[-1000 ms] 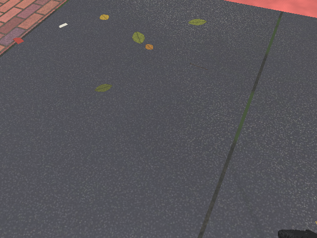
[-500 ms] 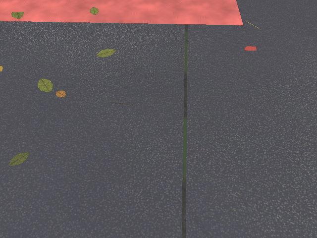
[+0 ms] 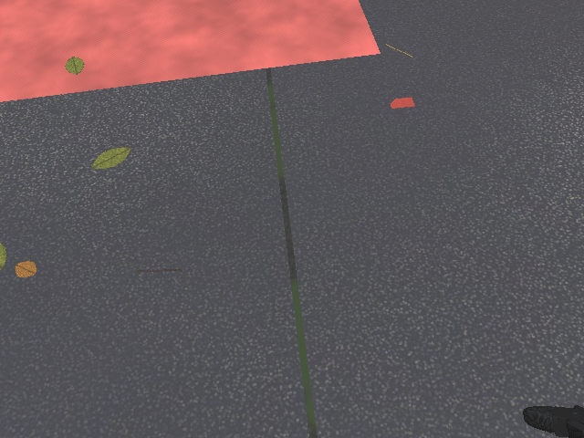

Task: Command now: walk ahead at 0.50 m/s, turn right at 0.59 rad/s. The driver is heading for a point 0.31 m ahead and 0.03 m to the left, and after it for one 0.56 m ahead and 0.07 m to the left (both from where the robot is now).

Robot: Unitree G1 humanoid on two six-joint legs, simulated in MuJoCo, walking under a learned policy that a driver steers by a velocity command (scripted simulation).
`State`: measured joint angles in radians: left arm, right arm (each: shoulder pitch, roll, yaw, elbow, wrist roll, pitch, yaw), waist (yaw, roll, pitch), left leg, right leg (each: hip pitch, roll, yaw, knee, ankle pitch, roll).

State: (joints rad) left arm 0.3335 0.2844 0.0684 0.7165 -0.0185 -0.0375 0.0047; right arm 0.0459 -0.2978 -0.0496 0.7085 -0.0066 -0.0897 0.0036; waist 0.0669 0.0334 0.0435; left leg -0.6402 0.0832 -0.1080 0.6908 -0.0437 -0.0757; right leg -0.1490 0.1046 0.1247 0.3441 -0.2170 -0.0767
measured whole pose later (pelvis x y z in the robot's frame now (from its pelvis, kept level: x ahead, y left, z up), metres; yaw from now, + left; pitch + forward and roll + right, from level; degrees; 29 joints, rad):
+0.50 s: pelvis +0.27 +0.05 +0.00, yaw -7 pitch +2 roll +1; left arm 0.12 0.28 0.05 0.67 -0.01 -0.06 -0.01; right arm 0.38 -0.26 -0.04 0.87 0.01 -0.08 0.01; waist -0.09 -0.04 0.02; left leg -0.06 -0.06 0.01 0.24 -0.21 0.05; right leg -0.64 -0.09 0.05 0.71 -0.05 0.01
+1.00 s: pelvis +0.46 -0.02 -0.01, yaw -7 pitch +0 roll -1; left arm 0.18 0.24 0.03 0.84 0.02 -0.04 -0.02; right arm 0.16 -0.28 -0.03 0.84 -0.01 0.02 -0.03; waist 0.02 0.04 0.03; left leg -0.40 0.08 -0.05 0.64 -0.23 -0.05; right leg -0.26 0.06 -0.05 0.40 -0.15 -0.06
